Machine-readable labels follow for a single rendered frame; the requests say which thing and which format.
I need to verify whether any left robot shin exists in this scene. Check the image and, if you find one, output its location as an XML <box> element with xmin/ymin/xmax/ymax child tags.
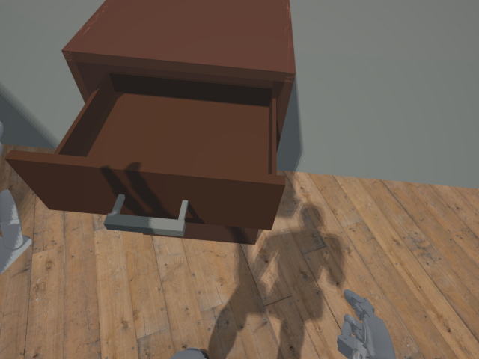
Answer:
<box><xmin>186</xmin><ymin>347</ymin><xmax>202</xmax><ymax>354</ymax></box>

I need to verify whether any drawer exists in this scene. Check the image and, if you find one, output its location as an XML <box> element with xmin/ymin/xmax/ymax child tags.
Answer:
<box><xmin>4</xmin><ymin>70</ymin><xmax>285</xmax><ymax>230</ymax></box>

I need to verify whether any cabinet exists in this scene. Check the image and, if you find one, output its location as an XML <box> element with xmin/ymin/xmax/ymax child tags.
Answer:
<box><xmin>62</xmin><ymin>0</ymin><xmax>296</xmax><ymax>245</ymax></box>

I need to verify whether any robot right hand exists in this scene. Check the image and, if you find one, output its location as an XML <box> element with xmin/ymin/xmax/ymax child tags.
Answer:
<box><xmin>338</xmin><ymin>289</ymin><xmax>396</xmax><ymax>359</ymax></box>

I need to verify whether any robot left hand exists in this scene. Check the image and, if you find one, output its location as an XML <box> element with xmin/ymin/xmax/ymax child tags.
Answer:
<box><xmin>0</xmin><ymin>121</ymin><xmax>31</xmax><ymax>274</ymax></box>

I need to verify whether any handle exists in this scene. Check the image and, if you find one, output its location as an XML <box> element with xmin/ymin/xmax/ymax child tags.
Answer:
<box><xmin>103</xmin><ymin>194</ymin><xmax>189</xmax><ymax>236</ymax></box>

